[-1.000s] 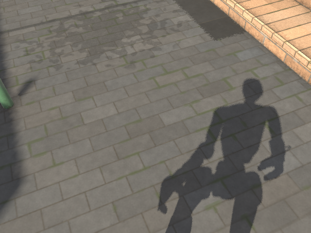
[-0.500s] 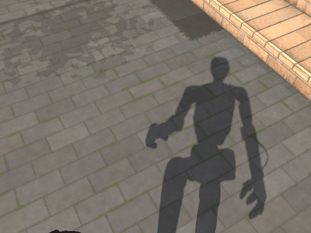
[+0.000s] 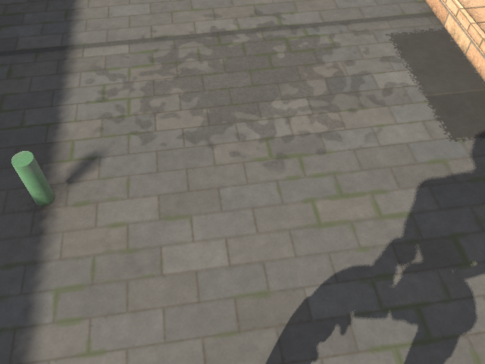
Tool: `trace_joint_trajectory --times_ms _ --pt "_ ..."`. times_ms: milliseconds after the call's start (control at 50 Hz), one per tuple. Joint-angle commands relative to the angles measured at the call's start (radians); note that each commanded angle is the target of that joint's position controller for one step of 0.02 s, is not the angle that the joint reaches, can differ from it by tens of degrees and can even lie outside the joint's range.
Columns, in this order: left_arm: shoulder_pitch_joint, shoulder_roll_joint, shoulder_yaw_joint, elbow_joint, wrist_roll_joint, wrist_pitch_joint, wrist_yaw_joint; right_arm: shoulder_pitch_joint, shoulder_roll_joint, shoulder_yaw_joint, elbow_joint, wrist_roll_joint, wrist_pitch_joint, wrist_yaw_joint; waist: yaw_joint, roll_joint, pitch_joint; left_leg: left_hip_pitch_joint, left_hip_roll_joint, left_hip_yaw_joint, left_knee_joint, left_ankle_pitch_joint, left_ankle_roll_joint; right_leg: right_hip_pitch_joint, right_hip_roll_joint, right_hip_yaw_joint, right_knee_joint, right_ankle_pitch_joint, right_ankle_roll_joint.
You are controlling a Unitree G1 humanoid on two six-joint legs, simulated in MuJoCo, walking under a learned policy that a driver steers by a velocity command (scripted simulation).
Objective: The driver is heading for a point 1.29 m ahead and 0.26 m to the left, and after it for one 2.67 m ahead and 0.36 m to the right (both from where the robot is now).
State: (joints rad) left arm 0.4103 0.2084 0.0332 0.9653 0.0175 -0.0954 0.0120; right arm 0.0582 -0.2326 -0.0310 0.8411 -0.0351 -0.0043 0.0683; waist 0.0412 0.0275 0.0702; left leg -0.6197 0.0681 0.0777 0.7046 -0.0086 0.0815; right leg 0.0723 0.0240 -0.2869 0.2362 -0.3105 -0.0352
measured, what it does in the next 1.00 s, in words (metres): walks ahead, turning left: left foot, then right foot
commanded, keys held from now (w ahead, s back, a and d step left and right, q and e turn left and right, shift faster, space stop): w+q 0.62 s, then w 0.38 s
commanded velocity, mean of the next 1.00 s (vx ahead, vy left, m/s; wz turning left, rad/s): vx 0.50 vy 0.00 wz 0.47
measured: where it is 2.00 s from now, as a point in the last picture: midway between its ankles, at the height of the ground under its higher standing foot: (156, 183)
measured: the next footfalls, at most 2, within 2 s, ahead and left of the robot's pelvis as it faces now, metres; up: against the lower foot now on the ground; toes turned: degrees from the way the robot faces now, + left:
left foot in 0.12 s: +0.22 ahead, +0.08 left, +0.00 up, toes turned +9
right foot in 0.66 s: +0.58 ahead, +0.00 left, +0.00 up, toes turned +24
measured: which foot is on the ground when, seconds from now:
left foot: up 0.00-0.10, down 0.12-0.66, up 0.68-1.00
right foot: down 0.00-0.10, up 0.12-0.64, down 0.66-1.00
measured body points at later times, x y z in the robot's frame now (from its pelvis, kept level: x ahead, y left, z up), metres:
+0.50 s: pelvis +0.28 +0.05 +0.00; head +0.31 +0.07 +0.45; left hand +0.40 +0.33 -0.10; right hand +0.33 -0.23 -0.12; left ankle +0.18 +0.08 -0.74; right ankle +0.48 -0.08 -0.68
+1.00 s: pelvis +0.55 +0.10 +0.01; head +0.57 +0.10 +0.46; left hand +0.40 +0.32 -0.12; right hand +0.81 -0.04 -0.11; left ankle +0.59 +0.27 -0.69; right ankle +0.54 -0.01 -0.74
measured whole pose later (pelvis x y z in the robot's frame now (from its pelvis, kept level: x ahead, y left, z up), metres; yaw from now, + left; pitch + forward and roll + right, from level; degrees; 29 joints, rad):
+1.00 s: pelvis +0.55 +0.10 +0.01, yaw +28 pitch +1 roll -1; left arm 0.42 0.24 0.04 0.93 0.01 -0.09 -0.02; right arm 0.11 -0.26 -0.02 0.81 -0.04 -0.03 0.05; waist 0.06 0.04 0.03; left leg -0.58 0.05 -0.02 0.77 -0.13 0.03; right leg -0.05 0.04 -0.08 0.25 -0.22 -0.04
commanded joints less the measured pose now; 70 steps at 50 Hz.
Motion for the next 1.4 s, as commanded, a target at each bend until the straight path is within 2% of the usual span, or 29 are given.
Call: trace_joint_trajectory --times_ms 20,60,100,120,140,160,180,220,280,380,540,600,640,660,680,700,740,780,860,980,1040,1100,1140,1160,1180,1200,1220,1280,1400 --pt "0.036 0.157 0.031 -0.023 0.001 0.004 0.015 -0.089 -0.045 -0.004 -0.086 -0.006 -0.012 0.003 -0.012 -0.095 0.035 0.038 -0.041 0.056 -0.071 -0.068 0.038 0.009 -0.298 0.049 -0.005 0.718 -0.085" --pt "0.029 0.185 0.038 -0.019 0.005 0.020 0.023 -0.028 -0.065 -0.015 -0.072 -0.008 -0.010 -0.006 -0.046 -0.123 -0.015 0.137 -0.105 0.089 -0.085 -0.185 0.078 0.056 -0.305 0.022 0.140 1.007 -0.078" --pt "0.019 0.211 0.045 -0.024 0.006 0.041 0.021 0.167 -0.105 -0.041 -0.017 -0.010 -0.021 -0.020 -0.125 -0.116 -0.129 0.366 -0.170 0.082 -0.159 -0.242 0.132 0.013 -0.305 0.012 0.457 1.027 -0.071" --pt "0.002 0.207 0.044 -0.045 0.006 0.043 0.017 0.329 -0.166 -0.070 0.028 -0.022 -0.026 -0.035 -0.202 -0.049 -0.216 0.606 -0.103 -0.046 -0.231 -0.279 0.179 -0.165 -0.285 0.005 0.735 0.792 -0.039" --pt "0.033 0.086 0.021 -0.120 -0.010 0.034 -0.006 0.330 -0.282 -0.101 0.014 -0.022 -0.019 -0.051 -0.135 0.196 -0.299 0.933 0.214 -0.555 -0.265 -0.326 0.322 -0.631 -0.110 0.024 1.108 -0.087 0.027" --pt "-0.095 0.171 0.039 -0.165 -0.007 0.021 -0.010 0.355 -0.292 -0.103 0.001 0.010 -0.007 -0.053 -0.171 0.082 -0.335 0.959 0.278 -0.836 -0.410 -0.288 0.363 -0.789 -0.014 0.250 1.241 -0.226 0.037" --pt "-0.179 0.163 0.036 -0.193 -0.010 0.006 -0.015 0.315 -0.268 -0.098 0.016 0.018 -0.003 -0.064 -0.155 0.018 -0.188 0.866 0.251 -0.652 -0.431 -0.183 0.326 -0.864 -0.084 0.307 1.190 -0.110 0.024" --pt "-0.150 0.151 0.033 -0.169 -0.003 -0.001 -0.011 0.220 -0.181 -0.078 0.013 0.025 -0.018 -0.071 -0.064 -0.064 -0.064 0.635 0.158 -0.463 -0.450 0.059 0.245 -0.749 -0.142 0.308 1.011 -0.017 0.024" --pt "-0.113 0.130 0.031 -0.168 0.032 0.053 -0.020 0.198 -0.148 -0.063 0.009 0.039 -0.049 -0.071 -0.007 -0.043 -0.080 0.519 0.074 -0.361 -0.471 0.204 0.222 -0.633 -0.151 0.306 0.906 -0.010 0.064" --pt "-0.294 0.123 0.026 -0.238 0.027 0.074 -0.027 0.305 -0.182 -0.070 0.028 0.033 -0.058 -0.065 -0.060 0.002 -0.025 0.492 0.034 -0.360 -0.512 0.133 0.187 -0.733 -0.143 0.282 0.705 0.158 0.096" --pt "-0.527 0.132 0.009 -0.337 0.012 0.054 -0.039 0.434 -0.193 -0.069 0.044 0.019 -0.051 -0.079 -0.143 0.042 -0.012 0.655 0.049 -0.426 -0.422 0.253 0.153 -0.754 -0.065 0.290 0.424 0.267 0.064" --pt "-0.426 0.165 0.016 -0.325 0.006 0.041 -0.032 0.368 -0.222 -0.077 0.022 0.015 -0.053 -0.089 -0.074 0.062 -0.026 0.604 0.055 -0.446 -0.350 0.344 0.100 -0.531 -0.030 0.303 0.309 0.203 0.027" --pt "-0.169 0.216 0.040 -0.249 0.008 0.023 -0.010 0.322 -0.235 -0.079 0.014 0.021 -0.064 -0.076 0.048 0.005 -0.152 0.525 -0.023 -0.384 -0.071 0.461 0.055 -0.183 -0.011 0.286 0.231 0.192 -0.016" --pt "-0.017 0.276 0.054 -0.236 0.032 0.014 0.008 0.340 -0.167 -0.060 -0.007 0.028 -0.074 -0.067 0.098 -0.081 -0.289 0.406 -0.082 -0.325 0.195 0.216 0.036 0.040 -0.203 0.478 0.205 -0.001 -0.062" --pt "-0.011 0.365 0.073 -0.238 0.050 0.021 0.009 0.477 -0.071 -0.043 -0.027 0.057 -0.072 -0.067 0.018 -0.336 -0.397 0.115 -0.250 -0.225 0.471 -0.509 -0.002 0.244 -0.467 0.971 0.089 -0.068 -0.190" --pt "-0.075 0.286 0.065 -0.240 0.026 0.033 0.000 0.470 -0.151 -0.047 0.005 0.020 -0.063 -0.075 -0.011 -0.216 -0.309 0.025 -0.171 -0.240 0.563 -0.487 0.010 0.131 -0.446 1.076 0.031 -0.204 -0.203" --pt "-0.187 0.151 0.033 -0.243 0.016 0.028 -0.012 0.348 -0.144 -0.046 0.002 0.008 -0.057 -0.062 -0.030 -0.052 -0.094 0.046 -0.098 -0.214 0.510 -0.331 0.002 -0.116 -0.347 0.769 0.001 -0.080 -0.169" --pt "-0.171 0.135 0.025 -0.208 0.014 0.016 -0.013 0.320 -0.123 -0.041 -0.008 -0.004 -0.044 -0.047 -0.049 -0.119 -0.060 0.093 -0.070 -0.200 0.441 -0.311 -0.010 -0.204 -0.270 0.593 -0.023 0.126 -0.140" --pt "-0.093 0.154 0.031 -0.150 -0.004 -0.015 -0.027 0.259 -0.099 -0.029 -0.027 -0.009 -0.027 -0.033 -0.057 -0.127 -0.059 0.045 -0.066 -0.182 0.363 -0.270 -0.028 -0.192 -0.259 0.480 -0.054 0.331 -0.164" --pt "-0.027 0.162 0.032 -0.097 -0.008 -0.007 -0.031 -0.004 -0.055 0.012 -0.103 -0.003 -0.037 -0.012 -0.011 -0.124 -0.013 0.086 -0.016 -0.051 0.000 -0.074 -0.062 -0.226 -0.204 0.336 -0.101 0.360 -0.142" --pt "0.028 0.188 0.038 -0.070 -0.006 -0.001 -0.030 -0.064 -0.073 0.014 -0.120 0.002 -0.041 -0.018 0.008 -0.125 -0.010 0.138 -0.032 -0.019 -0.088 -0.080 -0.049 -0.179 -0.237 0.339 -0.070 0.429 -0.134" --pt "0.037 0.202 0.041 -0.050 -0.004 0.013 -0.023 -0.039 -0.094 0.006 -0.116 -0.002 -0.048 -0.030 -0.017 -0.125 -0.018 0.217 -0.058 -0.009 -0.163 -0.156 -0.010 -0.115 -0.266 0.341 0.020 0.552 -0.120" --pt "0.043 0.178 0.032 -0.041 -0.008 0.022 -0.021 0.187 -0.131 -0.017 -0.033 -0.019 -0.067 -0.045 -0.112 -0.059 -0.136 0.526 -0.087 -0.014 -0.262 -0.157 0.036 -0.170 -0.199 0.269 0.311 0.674 -0.086" --pt "0.019 0.139 0.017 -0.081 -0.010 0.019 -0.021 0.372 -0.206 -0.039 -0.002 -0.038 -0.074 -0.059 -0.188 0.050 -0.264 0.757 0.131 -0.255 -0.296 -0.285 0.093 -0.338 -0.151 0.224 0.596 0.409 -0.059" --pt "0.103 0.054 0.001 -0.112 -0.028 0.020 -0.024 0.406 -0.298 -0.063 0.009 -0.026 -0.062 -0.069 -0.142 0.273 -0.334 0.933 0.368 -0.695 -0.424 -0.354 0.209 -0.662 0.017 0.188 0.902 -0.209 -0.026" --pt "0.033 0.176 0.032 -0.097 -0.001 0.032 -0.012 0.355 -0.241 -0.056 0.005 0.013 -0.054 -0.067 -0.142 0.104 -0.243 0.849 0.328 -0.679 -0.439 -0.357 0.201 -0.748 -0.028 0.305 0.977 -0.198 -0.040" --pt "-0.023 0.165 0.035 -0.113 -0.004 0.027 -0.019 0.275 -0.183 -0.039 -0.003 0.017 -0.056 -0.065 -0.106 0.071 -0.138 0.746 0.275 -0.533 -0.445 -0.275 0.179 -0.761 -0.069 0.323 0.965 -0.108 -0.049" --pt "-0.018 0.116 0.026 -0.087 0.008 0.046 -0.034 0.194 -0.094 -0.017 0.006 0.016 -0.078 -0.066 -0.030 0.057 -0.063 0.544 0.159 -0.299 -0.523 -0.067 0.108 -0.637 -0.119 0.320 0.856 -0.002 -0.022" --pt "-0.151 0.095 0.031 -0.121 0.009 0.078 -0.052 0.281 -0.110 -0.024 0.061 0.019 -0.108 -0.073 -0.034 0.026 -0.005 0.532 0.150 -0.129 -0.607 0.029 0.099 -0.745 -0.112 0.338 0.783 0.172 0.011"
Keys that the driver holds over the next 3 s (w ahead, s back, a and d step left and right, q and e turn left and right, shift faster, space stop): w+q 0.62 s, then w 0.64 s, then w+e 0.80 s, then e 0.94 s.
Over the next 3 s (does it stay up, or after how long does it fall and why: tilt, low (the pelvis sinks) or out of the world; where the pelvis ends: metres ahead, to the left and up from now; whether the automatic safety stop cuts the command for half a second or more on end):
stays up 1.20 0.34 0.00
